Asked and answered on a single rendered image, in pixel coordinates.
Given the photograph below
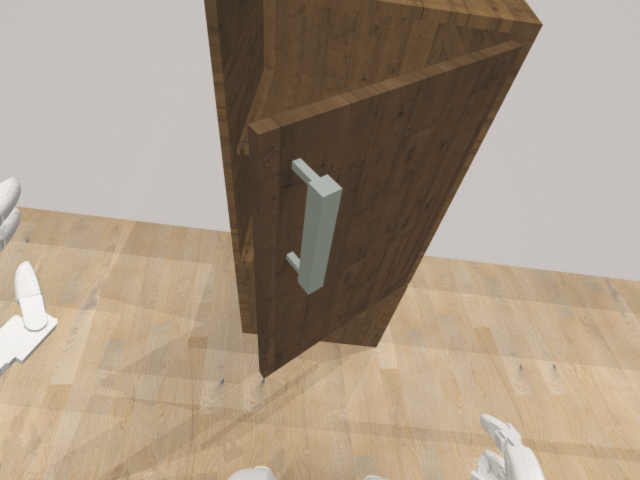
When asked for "cupboard door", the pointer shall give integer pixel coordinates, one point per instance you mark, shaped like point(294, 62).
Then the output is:
point(396, 148)

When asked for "handle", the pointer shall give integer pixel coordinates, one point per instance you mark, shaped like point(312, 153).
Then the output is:
point(322, 204)

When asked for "robot right hand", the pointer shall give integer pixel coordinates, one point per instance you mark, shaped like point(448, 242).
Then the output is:
point(519, 463)

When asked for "robot left hand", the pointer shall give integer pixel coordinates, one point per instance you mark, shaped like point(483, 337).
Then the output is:
point(21, 336)

